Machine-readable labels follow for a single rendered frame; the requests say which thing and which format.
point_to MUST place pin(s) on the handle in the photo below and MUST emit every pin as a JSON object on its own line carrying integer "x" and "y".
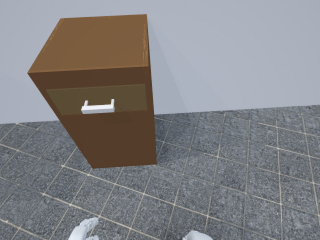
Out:
{"x": 93, "y": 109}

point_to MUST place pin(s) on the cabinet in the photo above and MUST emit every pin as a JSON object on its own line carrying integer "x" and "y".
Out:
{"x": 94, "y": 52}

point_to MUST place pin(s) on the drawer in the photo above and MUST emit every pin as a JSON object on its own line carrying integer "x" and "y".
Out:
{"x": 126, "y": 97}

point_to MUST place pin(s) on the robot left hand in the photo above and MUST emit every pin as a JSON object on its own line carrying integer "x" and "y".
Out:
{"x": 80, "y": 232}

